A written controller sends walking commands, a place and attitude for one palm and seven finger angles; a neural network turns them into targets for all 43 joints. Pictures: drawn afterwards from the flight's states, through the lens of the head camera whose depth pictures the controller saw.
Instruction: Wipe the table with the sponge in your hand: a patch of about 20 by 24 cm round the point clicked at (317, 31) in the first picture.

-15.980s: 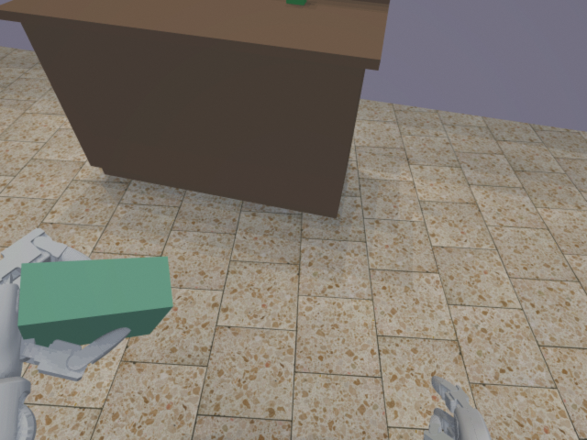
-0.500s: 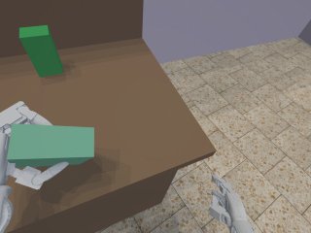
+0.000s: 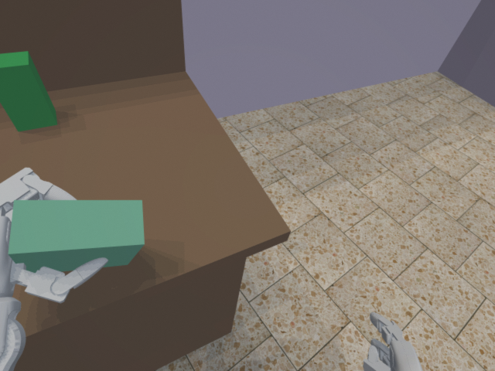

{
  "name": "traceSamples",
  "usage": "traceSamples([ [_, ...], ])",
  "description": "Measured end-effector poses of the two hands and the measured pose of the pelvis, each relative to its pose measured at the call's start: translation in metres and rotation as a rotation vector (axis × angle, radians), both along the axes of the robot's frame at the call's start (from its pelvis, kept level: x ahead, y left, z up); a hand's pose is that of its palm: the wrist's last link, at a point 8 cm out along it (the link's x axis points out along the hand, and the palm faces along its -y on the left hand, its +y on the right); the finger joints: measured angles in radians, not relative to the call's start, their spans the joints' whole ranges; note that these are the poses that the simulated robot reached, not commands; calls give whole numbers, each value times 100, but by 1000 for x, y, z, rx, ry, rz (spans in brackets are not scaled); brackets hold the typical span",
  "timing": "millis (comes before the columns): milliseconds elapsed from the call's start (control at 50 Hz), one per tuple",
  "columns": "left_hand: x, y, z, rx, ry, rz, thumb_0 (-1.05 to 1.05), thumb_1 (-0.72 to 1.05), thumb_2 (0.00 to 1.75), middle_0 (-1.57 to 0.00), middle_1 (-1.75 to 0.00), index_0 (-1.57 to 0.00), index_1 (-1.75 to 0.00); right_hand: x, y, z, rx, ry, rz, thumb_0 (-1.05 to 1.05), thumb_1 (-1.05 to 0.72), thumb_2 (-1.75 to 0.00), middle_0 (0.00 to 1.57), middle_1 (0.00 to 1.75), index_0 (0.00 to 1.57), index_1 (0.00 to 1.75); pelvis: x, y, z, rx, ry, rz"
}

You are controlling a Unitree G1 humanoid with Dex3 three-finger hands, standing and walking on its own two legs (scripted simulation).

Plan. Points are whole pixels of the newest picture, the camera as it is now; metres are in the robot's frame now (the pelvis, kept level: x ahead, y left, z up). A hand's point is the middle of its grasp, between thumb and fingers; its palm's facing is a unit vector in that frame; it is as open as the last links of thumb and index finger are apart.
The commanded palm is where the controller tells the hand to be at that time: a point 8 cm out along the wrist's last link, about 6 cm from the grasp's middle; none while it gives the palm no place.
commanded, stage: shuffle to correct the standing spot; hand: left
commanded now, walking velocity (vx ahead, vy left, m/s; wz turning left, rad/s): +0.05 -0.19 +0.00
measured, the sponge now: (99, 237) +0.24 +0.21 +0.14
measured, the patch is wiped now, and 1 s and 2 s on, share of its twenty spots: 0.00 0.00 0.00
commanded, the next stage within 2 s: come to a stop and stand still in 0.54 s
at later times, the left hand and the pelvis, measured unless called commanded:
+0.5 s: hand (100, 243) +0.22 +0.19 +0.17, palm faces +0.32 -0.85 -0.42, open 9.7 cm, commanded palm +0.15 +0.23 +0.18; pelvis +0.00 -0.05 +0.00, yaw +1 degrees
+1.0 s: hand (150, 242) +0.21 +0.13 +0.20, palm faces +0.40 -0.77 -0.50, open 9.6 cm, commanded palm +0.14 +0.18 +0.18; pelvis +0.01 -0.11 +0.00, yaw +4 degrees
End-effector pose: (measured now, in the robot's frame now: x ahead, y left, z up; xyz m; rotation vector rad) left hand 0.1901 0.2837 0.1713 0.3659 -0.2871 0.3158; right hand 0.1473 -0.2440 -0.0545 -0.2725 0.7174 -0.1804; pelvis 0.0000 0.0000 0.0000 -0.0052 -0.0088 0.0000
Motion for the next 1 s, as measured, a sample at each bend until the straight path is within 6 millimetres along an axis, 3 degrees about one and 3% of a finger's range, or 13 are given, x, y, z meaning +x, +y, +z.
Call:
traceSamples([
  [160,2,-19,22,177,32,-48,0,-46,101,-81,-134,-80,-134,6,-7,-17,65,12,1,2,-91,-90,20,30,20,30,2,-13,-4,-7,8,9],
  [300,-9,-13,1,93,120,42,0,-46,102,-81,-134,-80,-134,5,-10,-18,70,89,13,2,-91,-90,20,30,20,30,9,-26,5,24,19,-2],
  [400,-1,-23,-10,78,96,39,0,-46,102,-81,-134,-80,-134,15,-16,-17,43,42,44,2,-91,-90,20,30,20,30,-2,-32,-2,22,-30,-1],
  [540,-12,-61,22,154,19,-23,0,-46,102,-81,-134,-80,-134,24,-25,-9,101,31,85,2,-91,-90,21,30,20,30,-2,-58,3,-53,-9,13],
  [600,-19,-73,28,243,-28,-7,0,-46,102,-81,-134,-80,-134,28,-37,-17,121,5,104,1,-91,-90,21,30,20,30,1,-77,-9,-68,-8,20],
  [680,-17,-78,12,194,-73,41,0,-46,102,-81,-133,-80,-134,27,-61,-37,89,31,97,1,-91,-90,21,30,20,30,-2,-90,-24,-93,-30,48],
  [760,-9,-78,-10,74,-57,57,0,-46,102,-81,-133,-80,-134,16,-78,-30,41,51,32,2,-91,-90,21,30,20,30,0,-92,-24,-60,-33,32],
  [820,-6,-88,-15,67,-17,45,0,-46,102,-81,-133,-80,-134,8,-84,-19,32,37,10,2,-91,-90,20,30,20,30,2,-99,-16,-20,-43,20],
  [900,-10,-108,12,138,-13,14,0,-46,102,-81,-133,-80,-134,5,-85,-15,71,34,41,2,-91,-90,20,30,20,30,7,-106,-4,-26,-21,49],
  [1000,-21,-116,46,269,-77,19,0,-46,102,-81,-133,-80,-134,13,-87,-32,119,55,69,2,-91,-90,20,30,20,30,7,-111,-4,-42,-21,77],
])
